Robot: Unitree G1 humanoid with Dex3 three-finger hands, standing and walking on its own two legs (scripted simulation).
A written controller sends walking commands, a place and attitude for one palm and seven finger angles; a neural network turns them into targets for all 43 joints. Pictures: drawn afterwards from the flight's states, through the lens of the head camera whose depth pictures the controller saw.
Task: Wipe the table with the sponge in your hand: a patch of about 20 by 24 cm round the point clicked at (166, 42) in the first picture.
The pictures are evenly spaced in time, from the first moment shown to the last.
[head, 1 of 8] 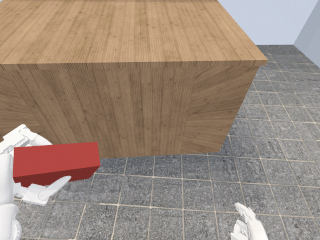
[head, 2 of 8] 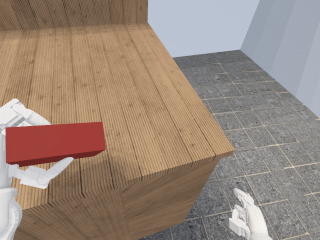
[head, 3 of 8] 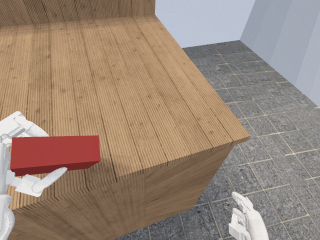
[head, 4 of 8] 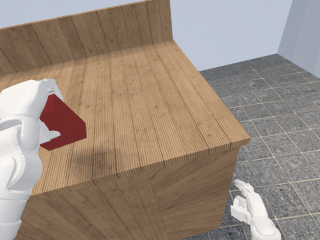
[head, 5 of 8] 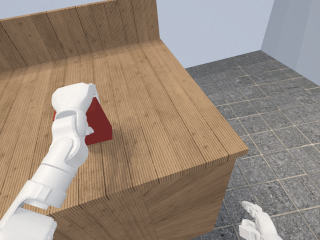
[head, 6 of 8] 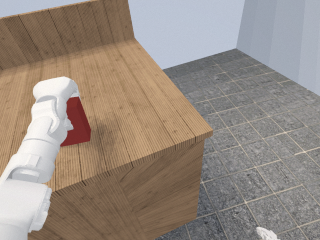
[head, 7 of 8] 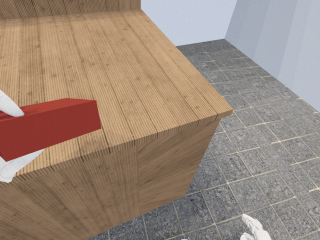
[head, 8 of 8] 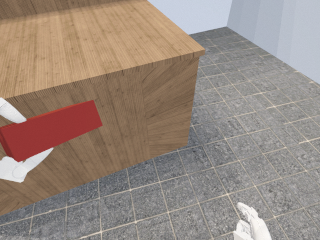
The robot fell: no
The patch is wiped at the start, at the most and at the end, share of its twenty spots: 0.00 0.90 0.90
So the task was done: no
